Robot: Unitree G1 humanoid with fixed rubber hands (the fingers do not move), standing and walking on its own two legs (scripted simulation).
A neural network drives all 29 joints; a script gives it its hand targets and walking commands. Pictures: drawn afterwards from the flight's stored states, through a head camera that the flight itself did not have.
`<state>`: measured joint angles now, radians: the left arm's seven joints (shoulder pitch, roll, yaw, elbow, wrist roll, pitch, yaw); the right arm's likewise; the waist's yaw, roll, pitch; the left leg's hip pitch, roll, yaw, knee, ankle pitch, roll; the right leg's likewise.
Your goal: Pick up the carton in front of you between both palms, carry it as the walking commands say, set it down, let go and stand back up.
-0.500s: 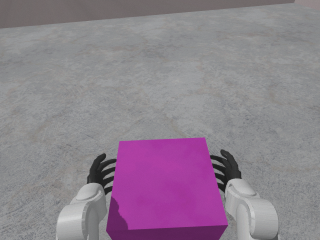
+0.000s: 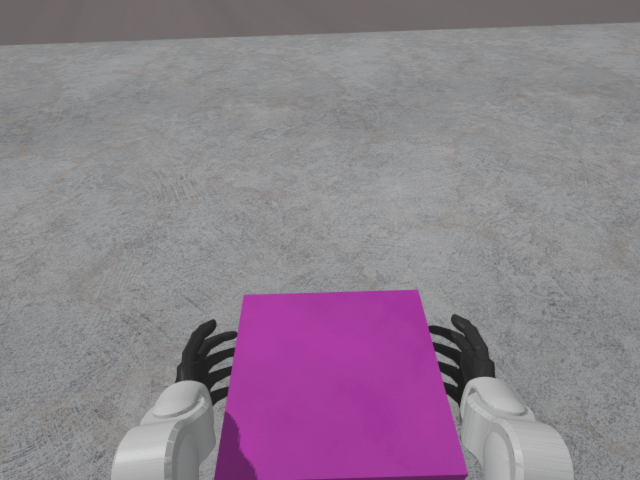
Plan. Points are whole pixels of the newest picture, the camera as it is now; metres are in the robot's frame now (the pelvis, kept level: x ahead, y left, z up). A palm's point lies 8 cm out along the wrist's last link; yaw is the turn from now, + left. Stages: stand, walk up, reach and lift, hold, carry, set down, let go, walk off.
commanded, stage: carry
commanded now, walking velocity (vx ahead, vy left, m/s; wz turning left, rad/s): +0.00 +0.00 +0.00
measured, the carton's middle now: (334, 420) +0.22 +0.01 -0.01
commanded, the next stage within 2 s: none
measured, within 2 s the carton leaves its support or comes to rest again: neither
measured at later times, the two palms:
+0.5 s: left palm (250, 240) +0.45 +0.14 +0.08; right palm (452, 249) +0.44 -0.16 +0.08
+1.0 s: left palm (277, 212) +0.56 +0.12 +0.05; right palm (451, 220) +0.54 -0.18 +0.05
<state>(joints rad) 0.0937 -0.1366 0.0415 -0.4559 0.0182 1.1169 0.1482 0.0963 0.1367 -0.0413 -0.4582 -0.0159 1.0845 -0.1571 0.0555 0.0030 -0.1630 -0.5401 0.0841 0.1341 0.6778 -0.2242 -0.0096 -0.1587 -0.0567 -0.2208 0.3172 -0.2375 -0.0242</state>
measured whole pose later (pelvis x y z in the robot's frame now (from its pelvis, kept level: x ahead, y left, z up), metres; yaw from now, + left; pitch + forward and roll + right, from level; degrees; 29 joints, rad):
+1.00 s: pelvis +0.30 -0.02 -0.02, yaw -3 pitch +5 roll +1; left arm -0.02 -0.13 0.07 -0.35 0.09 1.10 0.10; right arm -0.04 0.13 -0.05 -0.35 -0.09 1.09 -0.12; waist -0.01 0.00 -0.11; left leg -0.28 0.06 0.19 0.55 -0.32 0.00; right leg -0.14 -0.05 -0.13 0.50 -0.42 0.00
